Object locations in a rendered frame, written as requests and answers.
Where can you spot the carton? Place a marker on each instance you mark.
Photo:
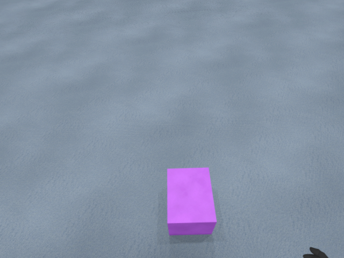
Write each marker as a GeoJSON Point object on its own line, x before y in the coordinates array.
{"type": "Point", "coordinates": [190, 205]}

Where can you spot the right robot hand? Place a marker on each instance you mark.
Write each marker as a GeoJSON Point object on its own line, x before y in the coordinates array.
{"type": "Point", "coordinates": [316, 254]}

